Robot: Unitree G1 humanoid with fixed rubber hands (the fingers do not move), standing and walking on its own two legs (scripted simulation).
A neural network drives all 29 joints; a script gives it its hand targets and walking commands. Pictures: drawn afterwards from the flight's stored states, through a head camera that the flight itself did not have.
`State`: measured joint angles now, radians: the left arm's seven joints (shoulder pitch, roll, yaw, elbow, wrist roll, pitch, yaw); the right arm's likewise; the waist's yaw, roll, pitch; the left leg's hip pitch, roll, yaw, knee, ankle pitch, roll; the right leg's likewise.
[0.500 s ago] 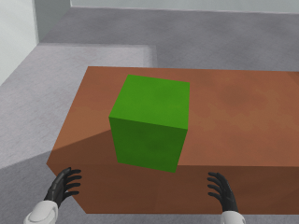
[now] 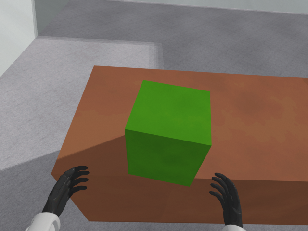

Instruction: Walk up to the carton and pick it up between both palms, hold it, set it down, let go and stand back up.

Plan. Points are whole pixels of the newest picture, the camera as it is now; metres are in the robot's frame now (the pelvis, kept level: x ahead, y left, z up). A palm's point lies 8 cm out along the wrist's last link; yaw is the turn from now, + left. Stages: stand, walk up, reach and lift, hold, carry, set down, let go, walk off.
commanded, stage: reach and lift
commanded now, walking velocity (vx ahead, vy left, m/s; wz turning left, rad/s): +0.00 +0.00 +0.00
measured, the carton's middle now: (167, 134) +0.40 -0.04 -0.01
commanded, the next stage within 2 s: none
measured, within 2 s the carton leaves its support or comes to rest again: neither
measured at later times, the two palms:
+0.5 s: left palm (65, 174) +0.24 +0.22 +0.04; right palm (234, 192) +0.20 -0.19 +0.03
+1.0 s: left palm (73, 142) +0.30 +0.20 +0.09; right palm (237, 158) +0.26 -0.19 +0.09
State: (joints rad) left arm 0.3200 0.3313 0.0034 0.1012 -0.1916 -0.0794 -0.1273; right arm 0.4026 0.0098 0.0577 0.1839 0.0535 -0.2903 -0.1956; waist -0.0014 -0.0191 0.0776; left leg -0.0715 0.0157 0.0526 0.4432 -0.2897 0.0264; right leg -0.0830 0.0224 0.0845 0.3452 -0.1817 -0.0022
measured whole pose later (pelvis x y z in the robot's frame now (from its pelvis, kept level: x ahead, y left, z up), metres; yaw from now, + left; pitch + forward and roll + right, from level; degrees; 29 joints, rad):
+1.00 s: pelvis +0.01 +0.00 +0.00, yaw +0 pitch -4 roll -2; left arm -0.11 0.37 -0.02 0.00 -0.28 0.37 -0.08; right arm 0.08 -0.11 -0.01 -0.10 0.15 0.29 -0.22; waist 0.00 -0.02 0.03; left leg -0.07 0.02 0.05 0.43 -0.30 0.03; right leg -0.08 0.02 0.08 0.33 -0.19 0.01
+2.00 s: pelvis +0.00 -0.01 +0.00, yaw +0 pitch -2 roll -2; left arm -0.89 0.39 0.00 0.86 -0.27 0.36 -0.09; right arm -0.74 -0.12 -0.12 0.58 0.15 0.37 -0.24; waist -0.08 -0.02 -0.01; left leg -0.11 0.02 0.05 0.42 -0.27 0.02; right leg -0.12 0.02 0.08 0.33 -0.17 0.02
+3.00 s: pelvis -0.01 +0.00 -0.01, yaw +0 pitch +15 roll -2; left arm -0.93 0.27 -0.01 1.42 -0.17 -0.28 -0.04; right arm -0.78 -0.05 -0.12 1.15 0.15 -0.26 -0.23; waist -0.10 -0.02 -0.17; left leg -0.53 0.02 0.05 0.53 -0.26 0.02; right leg -0.54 0.02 0.08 0.42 -0.15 0.02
